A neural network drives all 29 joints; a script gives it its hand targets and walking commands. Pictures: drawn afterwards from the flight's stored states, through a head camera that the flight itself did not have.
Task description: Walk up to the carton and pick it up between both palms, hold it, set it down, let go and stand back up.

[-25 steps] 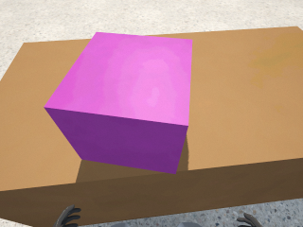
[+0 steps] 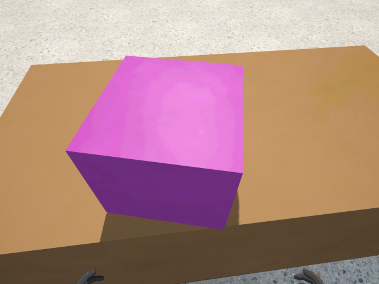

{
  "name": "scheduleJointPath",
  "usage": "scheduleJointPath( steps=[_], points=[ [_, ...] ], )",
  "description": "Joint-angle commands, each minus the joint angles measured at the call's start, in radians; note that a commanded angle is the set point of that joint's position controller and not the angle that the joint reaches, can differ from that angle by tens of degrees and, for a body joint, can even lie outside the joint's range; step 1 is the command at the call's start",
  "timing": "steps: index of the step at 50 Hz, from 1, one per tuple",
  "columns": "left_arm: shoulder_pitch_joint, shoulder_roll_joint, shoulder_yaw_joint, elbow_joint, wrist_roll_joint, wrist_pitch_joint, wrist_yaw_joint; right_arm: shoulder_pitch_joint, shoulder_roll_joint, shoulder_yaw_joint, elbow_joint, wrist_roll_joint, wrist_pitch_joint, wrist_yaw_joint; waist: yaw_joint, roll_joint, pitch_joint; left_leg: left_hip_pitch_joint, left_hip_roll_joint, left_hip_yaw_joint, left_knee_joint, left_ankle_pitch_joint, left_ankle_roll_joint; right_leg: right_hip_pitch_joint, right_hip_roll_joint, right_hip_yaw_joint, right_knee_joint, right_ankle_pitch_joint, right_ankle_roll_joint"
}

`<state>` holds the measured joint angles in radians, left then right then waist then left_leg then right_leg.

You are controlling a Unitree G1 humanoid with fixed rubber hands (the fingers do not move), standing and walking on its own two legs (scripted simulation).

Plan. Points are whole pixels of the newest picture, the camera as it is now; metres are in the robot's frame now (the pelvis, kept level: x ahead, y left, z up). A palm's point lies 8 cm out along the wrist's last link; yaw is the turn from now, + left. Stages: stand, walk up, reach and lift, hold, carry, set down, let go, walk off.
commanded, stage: walk up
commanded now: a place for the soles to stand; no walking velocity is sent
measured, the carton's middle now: (173, 140) +0.42 +0.05 +0.05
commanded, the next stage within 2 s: none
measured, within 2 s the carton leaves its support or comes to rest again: neither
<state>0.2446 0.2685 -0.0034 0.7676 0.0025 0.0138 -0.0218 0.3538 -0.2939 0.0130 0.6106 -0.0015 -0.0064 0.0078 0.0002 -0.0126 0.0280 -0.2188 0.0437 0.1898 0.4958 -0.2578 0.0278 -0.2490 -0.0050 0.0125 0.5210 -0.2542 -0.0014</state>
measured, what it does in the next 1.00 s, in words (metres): steps on the spot: right foot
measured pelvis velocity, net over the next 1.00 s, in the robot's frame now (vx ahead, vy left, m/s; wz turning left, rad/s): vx -0.09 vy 0.01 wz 0.04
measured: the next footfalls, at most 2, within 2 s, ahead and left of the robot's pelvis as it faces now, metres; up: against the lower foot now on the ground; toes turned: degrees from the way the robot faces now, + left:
right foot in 0.74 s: -0.05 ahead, -0.10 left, +0.00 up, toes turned +4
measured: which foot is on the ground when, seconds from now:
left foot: down 0.00-1.00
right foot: down 0.00-0.50, up 0.52-0.72, down 0.74-1.00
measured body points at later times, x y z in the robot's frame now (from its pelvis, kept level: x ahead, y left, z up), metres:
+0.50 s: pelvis -0.03 +0.01 -0.01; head +0.00 +0.01 +0.43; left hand +0.12 +0.29 -0.11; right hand +0.08 -0.28 -0.11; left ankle +0.01 +0.11 -0.74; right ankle +0.02 -0.12 -0.74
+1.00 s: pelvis -0.09 +0.01 -0.01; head -0.08 +0.01 +0.44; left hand +0.02 +0.27 -0.11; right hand -0.01 -0.25 -0.13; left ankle -0.05 +0.14 -0.74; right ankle -0.09 -0.10 -0.74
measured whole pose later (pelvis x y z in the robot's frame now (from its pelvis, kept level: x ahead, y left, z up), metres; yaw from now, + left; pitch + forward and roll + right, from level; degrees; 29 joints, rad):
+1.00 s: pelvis -0.09 +0.01 -0.01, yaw +3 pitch -2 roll +0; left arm 0.27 0.25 0.01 0.68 0.00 0.01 -0.01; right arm 0.37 -0.29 -0.03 0.69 -0.01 0.01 0.02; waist -0.01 0.02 0.04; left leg -0.31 0.00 -0.03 0.56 -0.21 -0.01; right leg -0.23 -0.03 -0.06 0.58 -0.33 0.00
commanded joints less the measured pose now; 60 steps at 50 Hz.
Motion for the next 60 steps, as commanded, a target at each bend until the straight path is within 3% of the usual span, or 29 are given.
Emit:
scheduleJointPath(
  steps=[1, 11, 12, 14, 18, 21, 23, 25, 26, 27, 28, 29, 30, 33, 35, 36, 37, 38, 39, 40, 41, 43, 44, 46, 47, 49, 51, 54, 60],
  points=[
    [-0.022, 0.133, 0.035, -0.073, -0.002, -0.023, 0.004, 0.026, -0.136, -0.047, -0.079, 0.000, -0.018, -0.006, -0.004, 0.016, -0.031, 0.003, 0.136, -0.153, -0.121, 0.021, 0.021, -0.001, -0.087, 0.111, -0.068, 0.138, -0.048],
    [-0.011, 0.135, 0.032, -0.075, -0.004, -0.023, 0.005, 0.025, -0.135, -0.050, -0.056, 0.001, -0.016, -0.009, -0.004, -0.006, -0.041, 0.037, 0.125, -0.133, -0.091, 0.039, 0.019, -0.018, -0.082, 0.124, -0.073, 0.165, -0.052],
    [-0.046, 0.191, 0.052, -0.114, -0.002, -0.029, 0.016, -0.040, -0.185, -0.062, -0.060, 0.005, 0.001, -0.012, 0.004, 0.017, 0.031, -0.009, 0.107, -0.124, -0.012, 0.229, 0.026, -0.060, -0.107, 0.150, -0.037, 0.345, -0.057],
    [-0.001, 0.224, 0.064, -0.115, -0.001, -0.030, 0.025, -0.018, -0.179, -0.068, -0.057, -0.007, 0.017, -0.009, 0.005, -0.011, -0.051, 0.049, 0.080, -0.121, 0.084, 0.279, 0.033, -0.052, -0.151, 0.192, -0.035, 0.433, -0.099],
    [-0.035, 0.246, 0.079, -0.148, 0.002, -0.009, 0.034, -0.013, -0.153, -0.071, -0.060, -0.007, 0.038, -0.004, 0.001, -0.105, -0.079, 0.034, 0.012, -0.142, 0.194, 0.092, 0.020, -0.092, -0.212, 0.254, -0.074, 0.370, -0.186],
    [-0.080, 0.243, 0.081, -0.177, 0.003, 0.009, 0.033, 0.003, -0.161, -0.077, -0.059, -0.011, 0.037, 0.000, -0.017, -0.117, -0.061, 0.035, 0.012, -0.179, 0.154, 0.057, 0.023, -0.150, -0.205, 0.219, -0.062, 0.212, -0.172],
    [-0.075, 0.217, 0.074, -0.189, 0.000, 0.013, 0.027, -0.007, -0.200, -0.090, -0.067, -0.016, 0.030, 0.003, -0.018, -0.047, -0.066, 0.040, 0.075, -0.249, 0.070, 0.150, 0.055, -0.174, -0.136, 0.149, 0.012, 0.086, -0.112],
    [-0.061, 0.160, 0.060, -0.196, -0.008, 0.018, 0.026, -0.047, -0.250, -0.109, -0.067, -0.005, 0.030, 0.005, -0.021, 0.126, -0.057, -0.091, 0.230, -0.403, -0.115, 0.151, 0.163, -0.097, 0.037, -0.023, 0.280, -0.095, -0.033],
    [-0.040, 0.151, 0.064, -0.193, 0.001, 0.022, 0.029, -0.081, -0.252, -0.112, -0.076, -0.008, 0.031, 0.004, -0.017, 0.180, -0.041, -0.150, 0.294, -0.457, -0.161, 0.170, 0.221, -0.075, 0.050, -0.027, 0.399, -0.241, -0.017],
    [-0.027, 0.158, 0.072, -0.193, 0.007, 0.026, 0.032, -0.091, -0.237, -0.109, -0.082, -0.016, 0.033, 0.000, -0.023, 0.185, -0.024, -0.168, 0.314, -0.460, -0.172, 0.201, 0.260, -0.102, 0.041, 0.000, 0.512, -0.342, -0.012],
    [-0.021, 0.162, 0.079, -0.193, 0.009, 0.029, 0.036, -0.091, -0.221, -0.105, -0.080, -0.024, 0.035, -0.004, -0.025, 0.168, -0.006, -0.162, 0.305, -0.437, -0.160, 0.247, 0.272, -0.137, 0.037, 0.020, 0.584, -0.367, -0.007],
    [-0.016, 0.159, 0.081, -0.192, 0.005, 0.029, 0.039, -0.094, -0.214, -0.101, -0.074, -0.030, 0.039, -0.009, -0.023, 0.154, 0.004, -0.137, 0.285, -0.408, -0.136, 0.302, 0.268, -0.159, 0.034, 0.021, 0.590, -0.362, 0.002],
    [0.004, 0.147, 0.077, -0.185, 0.002, 0.024, 0.040, -0.091, -0.196, -0.092, -0.070, -0.035, 0.040, -0.011, -0.019, 0.131, -0.021, -0.094, 0.256, -0.380, -0.118, 0.254, 0.243, -0.156, 0.015, 0.025, 0.522, -0.350, 0.009],
    [0.019, 0.116, 0.068, -0.186, -0.004, 0.003, 0.031, -0.078, -0.177, -0.080, -0.056, -0.028, 0.048, -0.011, -0.020, 0.115, -0.085, -0.017, 0.189, -0.351, -0.096, -0.017, 0.156, -0.082, 0.000, -0.026, 0.180, -0.264, 0.020],
    [0.063, 0.121, 0.077, -0.182, 0.001, -0.008, 0.022, -0.067, -0.193, -0.082, -0.039, -0.012, 0.054, -0.004, 0.008, 0.107, -0.083, -0.079, 0.163, -0.333, -0.083, -0.169, 0.085, 0.064, 0.015, -0.049, -0.092, -0.074, -0.010],
    [0.068, 0.146, 0.084, -0.183, 0.015, -0.013, 0.021, -0.037, -0.170, -0.076, -0.036, -0.004, 0.049, 0.001, 0.010, 0.071, -0.074, -0.163, 0.147, -0.310, -0.065, -0.213, 0.033, 0.130, -0.036, 0.042, -0.136, -0.078, -0.047],
    [0.062, 0.197, 0.099, -0.187, 0.030, -0.018, 0.021, -0.003, -0.119, -0.064, -0.054, 0.005, 0.041, 0.008, 0.010, -0.064, -0.069, -0.253, 0.070, -0.228, 0.063, -0.230, -0.033, 0.122, -0.192, 0.300, -0.212, -0.288, -0.117],
    [0.009, 0.252, 0.115, -0.190, 0.021, -0.016, 0.026, -0.029, -0.112, -0.074, -0.057, -0.011, 0.045, 0.004, 0.008, -0.144, -0.001, -0.195, -0.008, -0.166, 0.219, -0.260, -0.063, -0.105, -0.322, 0.434, -0.273, -0.498, -0.215],
    [-0.040, 0.229, 0.109, -0.189, 0.026, -0.020, 0.034, -0.054, -0.137, -0.088, -0.054, -0.025, 0.050, 0.006, -0.005, -0.100, 0.075, -0.118, 0.013, -0.237, 0.311, -0.201, -0.042, -0.249, -0.330, 0.398, -0.276, -0.479, -0.240],
    [-0.069, 0.172, 0.084, -0.194, 0.028, -0.033, 0.038, -0.057, -0.130, -0.086, -0.046, -0.017, 0.047, 0.014, -0.018, -0.056, 0.099, -0.138, -0.007, -0.260, 0.275, -0.159, -0.030, -0.207, -0.272, 0.308, -0.264, -0.300, -0.197],
    [-0.075, 0.168, 0.075, -0.194, 0.028, -0.041, 0.041, -0.045, -0.111, -0.081, -0.036, -0.010, 0.036, 0.016, -0.024, -0.064, 0.086, -0.155, -0.015, -0.257, 0.227, -0.126, -0.028, -0.135, -0.243, 0.236, -0.224, -0.107, -0.167],
    [-0.075, 0.185, 0.072, -0.195, 0.019, -0.041, 0.032, 0.000, -0.091, -0.075, -0.023, -0.016, 0.011, 0.012, -0.043, -0.111, 0.018, -0.066, -0.013, -0.229, 0.079, -0.047, -0.028, -0.079, -0.213, 0.147, -0.148, 0.056, -0.127],
    [-0.064, 0.185, 0.070, -0.189, 0.013, -0.034, 0.022, 0.006, -0.091, -0.073, -0.023, -0.015, -0.004, 0.010, -0.041, -0.111, -0.009, -0.013, -0.020, -0.224, -0.018, 0.035, -0.028, -0.066, -0.188, 0.116, -0.116, 0.049, -0.104],
    [0.003, 0.149, 0.059, -0.183, 0.003, -0.032, 0.012, -0.016, -0.124, -0.083, -0.029, -0.023, -0.021, 0.002, -0.006, -0.068, -0.061, 0.067, 0.024, -0.320, -0.020, 0.162, -0.001, -0.070, -0.141, 0.054, -0.074, 0.013, -0.056],
    [0.036, 0.133, 0.053, -0.178, -0.007, -0.030, 0.010, -0.025, -0.143, -0.090, -0.028, -0.019, -0.021, 0.000, 0.015, -0.042, -0.073, 0.056, 0.048, -0.371, -0.010, 0.121, 0.015, -0.075, -0.105, 0.030, -0.086, -0.079, -0.041],
    [0.006, 0.136, 0.056, -0.177, 0.000, -0.020, 0.013, 0.008, -0.124, -0.087, -0.016, -0.002, -0.016, 0.004, 0.002, -0.023, -0.016, -0.070, 0.026, -0.354, -0.029, -0.030, 0.012, -0.023, -0.104, 0.029, -0.106, -0.174, -0.048],
    [-0.012, 0.146, 0.061, -0.179, 0.007, -0.016, 0.013, 0.026, -0.110, -0.084, -0.020, -0.004, -0.013, 0.002, -0.005, -0.011, 0.030, -0.112, 0.010, -0.348, -0.044, -0.066, 0.002, -0.039, -0.115, 0.024, -0.099, -0.194, -0.053],
    [0.012, 0.133, 0.055, -0.175, 0.009, -0.018, 0.012, 0.030, -0.125, -0.090, -0.027, -0.008, -0.016, 0.000, 0.003, 0.051, 0.044, -0.154, 0.025, -0.399, -0.082, -0.123, 0.013, -0.035, -0.101, 0.005, -0.073, -0.203, -0.047],
    [0.028, 0.136, 0.051, -0.170, 0.015, -0.029, 0.015, 0.025, -0.120, -0.088, -0.051, -0.010, -0.019, 0.001, 0.008, 0.081, -0.002, -0.183, 0.028, -0.440, -0.103, -0.105, 0.019, 0.039, -0.096, -0.018, -0.047, -0.140, -0.039]
  ],
)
